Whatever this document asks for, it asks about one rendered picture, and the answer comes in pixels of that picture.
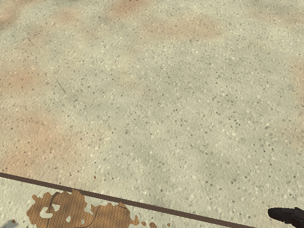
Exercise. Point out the right robot hand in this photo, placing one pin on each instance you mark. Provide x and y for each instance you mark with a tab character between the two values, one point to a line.
294	216

